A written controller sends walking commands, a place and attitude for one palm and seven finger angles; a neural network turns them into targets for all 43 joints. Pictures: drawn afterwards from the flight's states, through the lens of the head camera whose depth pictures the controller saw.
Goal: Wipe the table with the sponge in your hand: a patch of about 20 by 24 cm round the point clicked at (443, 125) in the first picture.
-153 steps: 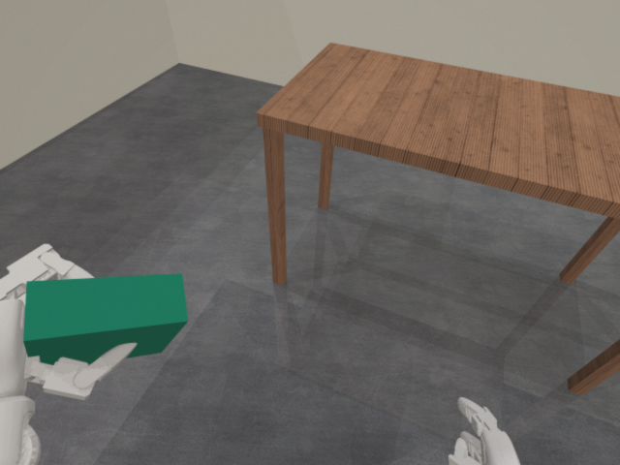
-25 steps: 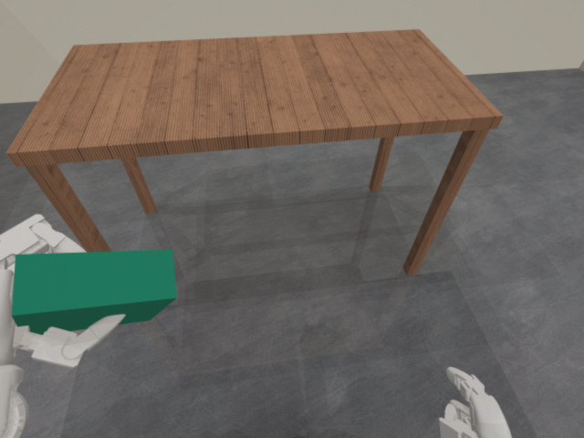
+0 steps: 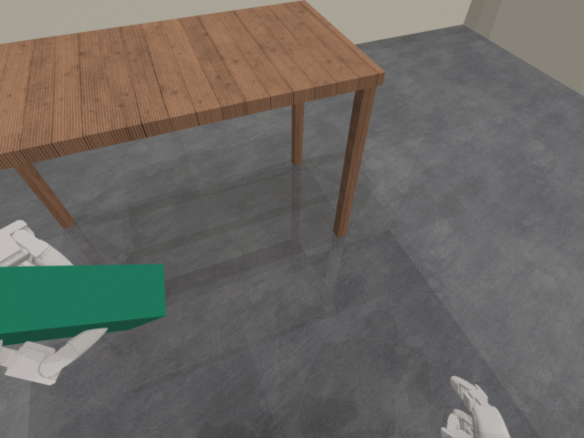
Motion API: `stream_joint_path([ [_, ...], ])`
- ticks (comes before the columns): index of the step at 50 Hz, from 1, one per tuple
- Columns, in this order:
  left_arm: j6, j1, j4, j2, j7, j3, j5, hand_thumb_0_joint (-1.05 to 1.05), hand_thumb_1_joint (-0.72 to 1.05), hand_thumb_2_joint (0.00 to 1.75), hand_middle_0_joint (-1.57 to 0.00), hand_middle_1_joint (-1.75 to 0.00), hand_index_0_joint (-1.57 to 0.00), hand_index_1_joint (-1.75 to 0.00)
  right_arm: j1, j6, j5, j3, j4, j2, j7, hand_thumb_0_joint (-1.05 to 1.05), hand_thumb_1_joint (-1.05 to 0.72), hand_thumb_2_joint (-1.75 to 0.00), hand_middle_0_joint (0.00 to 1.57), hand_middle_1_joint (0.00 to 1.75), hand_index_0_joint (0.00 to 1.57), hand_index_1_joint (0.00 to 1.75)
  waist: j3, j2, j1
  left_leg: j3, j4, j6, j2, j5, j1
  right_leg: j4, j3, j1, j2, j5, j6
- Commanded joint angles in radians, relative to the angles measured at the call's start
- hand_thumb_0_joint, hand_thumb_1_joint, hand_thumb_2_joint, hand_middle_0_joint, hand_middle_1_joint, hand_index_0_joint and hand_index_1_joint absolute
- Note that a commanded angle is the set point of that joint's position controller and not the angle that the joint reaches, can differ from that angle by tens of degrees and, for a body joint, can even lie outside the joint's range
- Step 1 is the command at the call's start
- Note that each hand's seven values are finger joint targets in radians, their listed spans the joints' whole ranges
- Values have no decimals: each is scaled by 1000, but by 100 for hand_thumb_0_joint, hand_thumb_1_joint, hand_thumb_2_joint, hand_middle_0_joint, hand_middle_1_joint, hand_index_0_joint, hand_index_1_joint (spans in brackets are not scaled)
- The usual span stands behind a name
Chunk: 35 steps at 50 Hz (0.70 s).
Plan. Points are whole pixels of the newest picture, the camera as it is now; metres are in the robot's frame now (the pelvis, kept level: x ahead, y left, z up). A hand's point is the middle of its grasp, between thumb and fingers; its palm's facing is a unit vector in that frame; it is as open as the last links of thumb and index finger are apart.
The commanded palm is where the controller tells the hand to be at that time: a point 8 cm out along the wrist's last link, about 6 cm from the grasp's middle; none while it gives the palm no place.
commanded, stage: take the last steps up to it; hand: left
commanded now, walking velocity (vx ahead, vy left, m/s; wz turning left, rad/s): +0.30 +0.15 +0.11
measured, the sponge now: (101, 303) +0.23 +0.19 +0.15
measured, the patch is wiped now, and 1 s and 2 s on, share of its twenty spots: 0.00 0.00 0.00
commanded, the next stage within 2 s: none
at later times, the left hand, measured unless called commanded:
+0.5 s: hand (58, 297) +0.22 +0.23 +0.17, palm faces +0.42 -0.78 -0.46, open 9.0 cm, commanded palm +0.17 +0.27 +0.18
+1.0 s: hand (51, 190) +0.34 +0.28 +0.19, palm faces +0.38 -0.77 -0.51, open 9.0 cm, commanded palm +0.29 +0.33 +0.18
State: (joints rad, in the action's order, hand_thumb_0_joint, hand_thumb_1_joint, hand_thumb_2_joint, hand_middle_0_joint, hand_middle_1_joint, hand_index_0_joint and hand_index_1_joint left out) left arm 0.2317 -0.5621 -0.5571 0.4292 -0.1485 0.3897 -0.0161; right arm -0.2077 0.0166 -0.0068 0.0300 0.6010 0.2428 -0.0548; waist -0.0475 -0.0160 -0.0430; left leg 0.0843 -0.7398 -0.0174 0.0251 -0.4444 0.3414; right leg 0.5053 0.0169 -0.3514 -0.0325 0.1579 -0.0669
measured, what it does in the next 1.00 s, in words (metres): walks ahead: left foot, then right foot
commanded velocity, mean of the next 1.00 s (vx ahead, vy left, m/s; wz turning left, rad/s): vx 0.30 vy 0.14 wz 0.02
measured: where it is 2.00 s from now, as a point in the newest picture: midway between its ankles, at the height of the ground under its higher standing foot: (253, 397)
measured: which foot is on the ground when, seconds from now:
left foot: up 0.00-0.02, down 0.04-0.32, up 0.34-0.68, down 0.70-1.00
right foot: down 0.00-0.08, up 0.10-0.30, down 0.32-0.70, up 0.72-1.00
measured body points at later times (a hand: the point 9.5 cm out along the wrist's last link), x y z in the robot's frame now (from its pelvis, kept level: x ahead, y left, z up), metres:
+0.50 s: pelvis +0.02 -0.02 +0.01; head +0.04 -0.04 +0.46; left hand +0.20 +0.27 +0.19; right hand +0.18 -0.24 -0.11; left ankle +0.04 +0.13 -0.66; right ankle +0.01 -0.11 -0.73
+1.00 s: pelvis +0.14 +0.04 +0.00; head +0.17 +0.03 +0.45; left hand +0.32 +0.32 +0.21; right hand +0.30 -0.15 -0.10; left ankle +0.12 +0.15 -0.73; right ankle +0.17 -0.05 -0.71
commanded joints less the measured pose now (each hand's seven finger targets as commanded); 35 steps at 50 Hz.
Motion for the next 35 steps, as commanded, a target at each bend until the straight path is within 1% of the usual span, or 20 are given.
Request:
stream_joint_path([
  [1, 50, 42, -107, 111, -37, 107, -4, 0, 10, 130, -120, -160, -120, -160, 56, 69, 9, 19, -145, 80, -14, 0, -90, -90, 20, 30, 20, 30, 154, -21, 28, -1, 349, 51, 11, 6, -195, -208, -256, 23, 213, 479, -30],
  [2, 55, 64, -108, 89, -31, 85, -8, 0, 10, 130, -120, -160, -120, -160, 59, 75, 10, 25, -157, 97, -22, 0, -90, -90, 20, 30, 20, 30, 114, 85, 25, -116, 466, 99, 97, -73, -207, -87, -195, -28, 136, 461, 6],
  [3, 67, 105, -131, 82, -31, 77, 2, 0, 10, 130, -120, -160, -120, -160, 66, 79, 15, 27, -161, 114, -21, 0, -90, -90, 20, 30, 20, 30, 81, 238, 35, -308, 522, 159, 225, -115, -228, 102, -69, -111, 31, 381, 46],
  [4, 73, 149, -124, 102, -32, 83, 14, 0, 10, 130, -120, -160, -120, -160, 73, 89, 14, 19, -137, 101, -22, 0, -90, -90, 20, 30, 20, 30, 42, 350, 24, -450, 592, 224, 335, -220, -132, 333, 37, -161, 14, 364, 71],
  [5, 68, 147, -78, 103, -24, 76, 27, 0, 10, 130, -120, -160, -120, -160, 72, 104, 9, 20, -133, 87, -17, 0, -90, -90, 20, 30, 20, 30, -5, 280, 21, -442, 605, 246, 336, -266, -12, 478, 23, -135, 34, 316, 77],
  [7, 65, 201, -87, 90, -11, 47, 36, 0, 10, 130, -120, -160, -120, -160, 74, 121, 4, 33, -118, 97, -7, 0, -90, -90, 20, 30, 20, 30, -18, 236, 39, -291, 561, 222, 267, -226, 5, 492, 61, -135, 59, 273, 87],
  [13, 51, 257, -102, 78, -19, 11, 31, 0, 10, 130, -120, -160, -120, -160, 64, 134, 18, 19, -94, 91, -20, 0, -90, -90, 20, 30, 20, 30, 28, 221, 44, -167, 413, 143, 182, -85, 57, -4, 163, 196, 54, 267, 83],
  [14, 53, 254, -85, 91, -21, 28, 35, 0, 10, 130, -120, -160, -120, -160, 58, 131, 19, 21, -88, 85, -19, 0, -90, -90, 20, 30, 20, 30, 58, 156, 47, -124, 304, 119, 152, -58, 106, -92, 110, 293, 91, 235, 64],
  [15, 55, 251, -67, 114, -23, 49, 37, 0, 10, 130, -120, -160, -120, -160, 56, 123, 17, 24, -91, 68, -14, 0, -90, -90, 20, 30, 20, 30, 75, -25, 48, -51, 74, 83, 86, -41, 236, -187, -124, 375, 241, 322, -8],
  [16, 58, 255, -45, 164, -25, 95, 23, 0, 10, 130, -120, -160, -120, -160, 81, 119, 14, 23, -103, 57, -9, 0, -90, -90, 20, 30, 20, 30, 58, -265, 57, 8, -220, 35, -10, -87, 400, -296, -503, 404, 465, 310, -112],
  [17, 60, 279, -43, 161, -27, 98, 15, 0, 10, 130, -120, -160, -120, -160, 94, 115, 15, 40, -94, 97, 4, 0, -90, -90, 20, 30, 20, 30, 78, -221, 53, -98, -387, 17, 21, -45, 408, -332, -582, 343, 530, 398, -135],
  [18, 62, 240, -18, 146, -18, 94, 8, 0, 10, 130, -120, -160, -120, -160, 88, 107, 13, 38, -83, 81, 6, 0, -90, -90, 20, 30, 20, 30, 37, -162, 46, -138, -446, 8, 49, 19, 399, -334, -545, 270, 505, 423, -143],
  [20, 84, 182, -42, 119, -4, 84, 2, 0, 10, 130, -120, -160, -120, -160, 90, 84, 12, 19, -71, 62, 10, 0, -90, -90, 20, 30, 20, 30, 22, -82, 40, -111, -451, -9, 82, 118, 383, -295, -286, 241, 434, 182, -109],
  [22, 97, 158, -37, 108, -2, 83, 7, 0, 10, 130, -120, -160, -120, -160, 109, 74, 11, 14, -77, 54, 6, 0, -90, -90, 20, 30, 20, 30, 42, -101, 40, -79, -346, -10, 92, 144, 342, -260, -140, 248, 387, -14, -78],
  [24, 100, 144, -52, 114, -9, 94, 9, 0, 10, 130, -120, -160, -120, -160, 102, 73, 15, 15, -88, 50, 5, 0, -90, -90, 20, 30, 20, 30, 56, -119, 43, -21, -171, -2, 88, 172, 247, -236, -74, 222, 359, -88, -66],
  [28, 84, 145, -112, 111, -33, 89, 8, 0, 10, 130, -120, -160, -120, -160, 98, 92, 14, 18, -129, 32, 0, 0, -90, -90, 20, 30, 20, 30, 98, -169, 74, 86, 57, 16, 36, 166, 106, -198, -68, 259, 343, -103, -64],
  [32, 69, 187, -125, 92, -46, 70, 11, 0, 10, 130, -120, -160, -120, -160, 71, 100, 11, 32, -134, 44, -11, 0, -90, -90, 20, 30, 20, 30, 111, -151, 52, 131, 246, 23, 6, 220, -77, -96, -37, 224, 309, -70, -31],
  [33, 75, 223, -167, 90, -46, 61, 11, 0, 10, 130, -120, -160, -120, -160, 61, 105, 9, 41, -136, 58, -16, 0, -90, -90, 20, 30, 20, 30, 133, -76, 37, 136, 305, 30, 5, 238, -175, 26, -3, 192, 274, -125, -8],
  [34, 83, 238, -188, 97, -46, 68, 8, 0, 10, 130, -120, -160, -120, -160, 42, 109, 4, 54, -136, 82, -20, 0, -90, -90, 20, 30, 20, 30, 176, 80, 14, 38, 334, 65, 69, 280, -323, 232, 46, 78, 223, -131, 30],
  [35, 89, 234, -218, 93, -47, 74, 6, 0, 10, 130, -120, -160, -120, -160, 47, 109, 0, 62, -142, 105, -14, 0, -90, -90, 20, 30, 20, 30, 228, 326, 21, -231, 339, 157, 265, 520, -473, 484, 130, -129, 109, 231, 85],
])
